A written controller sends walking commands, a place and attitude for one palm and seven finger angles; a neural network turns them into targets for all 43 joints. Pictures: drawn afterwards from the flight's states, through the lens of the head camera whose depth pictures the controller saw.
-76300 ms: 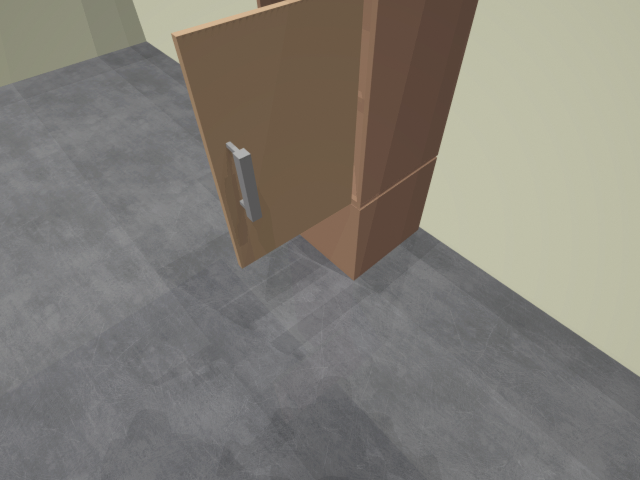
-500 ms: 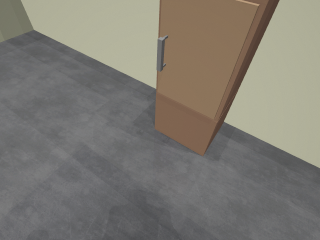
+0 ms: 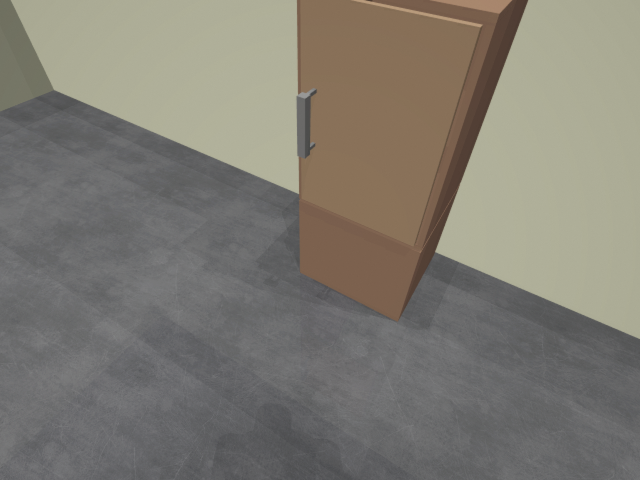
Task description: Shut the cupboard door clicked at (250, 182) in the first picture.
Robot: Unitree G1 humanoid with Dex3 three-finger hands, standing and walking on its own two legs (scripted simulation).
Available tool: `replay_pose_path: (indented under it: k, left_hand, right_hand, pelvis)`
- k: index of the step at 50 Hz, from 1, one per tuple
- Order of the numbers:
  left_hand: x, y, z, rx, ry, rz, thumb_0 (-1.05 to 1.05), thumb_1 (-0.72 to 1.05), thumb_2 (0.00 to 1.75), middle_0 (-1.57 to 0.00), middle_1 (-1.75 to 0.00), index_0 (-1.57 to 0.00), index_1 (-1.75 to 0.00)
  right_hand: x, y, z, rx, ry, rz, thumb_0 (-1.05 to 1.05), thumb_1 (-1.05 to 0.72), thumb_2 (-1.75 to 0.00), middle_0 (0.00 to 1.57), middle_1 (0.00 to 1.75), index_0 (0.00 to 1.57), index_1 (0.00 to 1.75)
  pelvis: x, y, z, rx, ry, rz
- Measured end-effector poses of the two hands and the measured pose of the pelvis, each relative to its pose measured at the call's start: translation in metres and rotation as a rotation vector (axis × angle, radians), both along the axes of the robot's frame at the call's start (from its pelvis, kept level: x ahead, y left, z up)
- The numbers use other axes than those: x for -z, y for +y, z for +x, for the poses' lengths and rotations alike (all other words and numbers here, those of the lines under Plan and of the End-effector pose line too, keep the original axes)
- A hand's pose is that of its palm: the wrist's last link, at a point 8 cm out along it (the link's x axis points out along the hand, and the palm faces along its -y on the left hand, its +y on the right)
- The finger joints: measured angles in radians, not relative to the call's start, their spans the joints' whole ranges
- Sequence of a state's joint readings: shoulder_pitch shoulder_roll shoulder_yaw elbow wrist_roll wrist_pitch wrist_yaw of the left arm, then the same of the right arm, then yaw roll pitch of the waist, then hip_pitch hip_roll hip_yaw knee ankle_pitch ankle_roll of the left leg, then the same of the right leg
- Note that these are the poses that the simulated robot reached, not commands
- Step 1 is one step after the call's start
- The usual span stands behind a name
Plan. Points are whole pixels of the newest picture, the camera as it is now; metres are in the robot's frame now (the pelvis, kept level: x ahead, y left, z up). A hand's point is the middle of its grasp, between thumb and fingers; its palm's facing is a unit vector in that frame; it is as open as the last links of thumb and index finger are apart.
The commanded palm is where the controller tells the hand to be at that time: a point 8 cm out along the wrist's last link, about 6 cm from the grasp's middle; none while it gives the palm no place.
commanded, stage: let the arm hang, fingers relaxed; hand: left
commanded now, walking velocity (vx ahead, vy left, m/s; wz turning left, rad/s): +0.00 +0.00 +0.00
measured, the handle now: (308, 123) +0.96 +0.07 -0.05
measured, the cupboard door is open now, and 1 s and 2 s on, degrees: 0 0 0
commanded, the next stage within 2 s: look to check the result in 0.08 s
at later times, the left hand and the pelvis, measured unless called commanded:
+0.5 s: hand out of the picture -0.01 +0.16 -0.17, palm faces +0.02 -0.98 -0.20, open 7.4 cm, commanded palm none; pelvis +0.02 -0.01 +0.00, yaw +0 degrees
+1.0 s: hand out of the picture +0.05 +0.16 -0.17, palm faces +0.00 -0.98 -0.21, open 7.4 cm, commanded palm none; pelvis +0.05 -0.02 +0.01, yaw -1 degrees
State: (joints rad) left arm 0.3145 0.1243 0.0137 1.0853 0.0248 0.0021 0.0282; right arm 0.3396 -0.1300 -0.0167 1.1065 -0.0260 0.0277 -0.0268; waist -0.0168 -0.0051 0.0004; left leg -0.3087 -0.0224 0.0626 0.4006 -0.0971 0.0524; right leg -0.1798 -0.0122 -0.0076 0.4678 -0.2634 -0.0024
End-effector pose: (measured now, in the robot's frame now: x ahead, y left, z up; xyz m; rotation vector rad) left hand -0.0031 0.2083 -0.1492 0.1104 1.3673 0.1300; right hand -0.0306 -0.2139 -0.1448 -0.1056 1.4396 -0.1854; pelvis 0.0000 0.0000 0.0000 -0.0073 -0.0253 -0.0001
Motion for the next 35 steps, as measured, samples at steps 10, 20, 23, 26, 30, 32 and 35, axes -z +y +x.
replay_pose_path:
  k: [10, 20, 23, 26, 30, 32, 35]
  left_hand:
    - [-0.004, 0.004, -0.028, -0.018, 0.097, 0.029, 0.00, 0.91, 0.90, -0.20, -0.30, -0.20, -0.30]
    - [-0.008, 0.005, -0.029, -0.024, 0.140, 0.041, 0.00, 0.91, 0.90, -0.20, -0.30, -0.20, -0.30]
    - [-0.008, 0.004, -0.020, -0.020, 0.128, 0.042, 0.00, 0.91, 0.90, -0.20, -0.30, -0.20, -0.30]
    - [-0.007, 0.003, -0.008, -0.012, 0.110, 0.041, 0.00, 0.91, 0.90, -0.20, -0.30, -0.20, -0.30]
    - [-0.007, 0.002, 0.009, 0.001, 0.080, 0.039, 0.00, 0.91, 0.90, -0.20, -0.30, -0.20, -0.30]
    - [-0.006, 0.002, 0.018, 0.008, 0.065, 0.039, 0.00, 0.91, 0.90, -0.20, -0.30, -0.20, -0.30]
    - [-0.006, 0.002, 0.031, 0.015, 0.044, 0.039, 0.00, 0.91, 0.90, -0.20, -0.30, -0.20, -0.30]
  right_hand:
    - [0.000, -0.015, 0.018, -0.003, -0.028, -0.011, 0.00, -0.91, -0.89, 0.20, 0.30, 0.20, 0.30]
    - [-0.002, -0.026, 0.040, -0.027, -0.034, -0.025, 0.00, -0.91, -0.89, 0.20, 0.30, 0.20, 0.30]
    - [-0.003, -0.029, 0.048, -0.033, -0.041, -0.030, 0.00, -0.91, -0.89, 0.20, 0.30, 0.20, 0.30]
    - [-0.004, -0.032, 0.056, -0.037, -0.051, -0.035, 0.00, -0.91, -0.89, 0.20, 0.30, 0.20, 0.30]
    - [-0.006, -0.035, 0.067, -0.042, -0.066, -0.042, 0.00, -0.91, -0.89, 0.20, 0.30, 0.20, 0.30]
    - [-0.007, -0.036, 0.072, -0.044, -0.072, -0.044, 0.00, -0.91, -0.89, 0.20, 0.30, 0.20, 0.30]
    - [-0.008, -0.037, 0.078, -0.048, -0.080, -0.047, 0.00, -0.91, -0.89, 0.20, 0.30, 0.20, 0.30]
  pelvis:
    - [-0.001, -0.007, 0.008, 0.002, -0.008, -0.005]
    - [-0.002, -0.012, 0.019, 0.005, -0.008, -0.003]
    - [-0.003, -0.013, 0.023, 0.006, -0.010, -0.003]
    - [-0.003, -0.014, 0.026, 0.007, -0.012, -0.002]
    - [-0.004, -0.015, 0.031, 0.008, -0.013, -0.001]
    - [-0.004, -0.015, 0.033, 0.009, -0.014, -0.001]
    - [-0.004, -0.016, 0.036, 0.009, -0.014, 0.000]
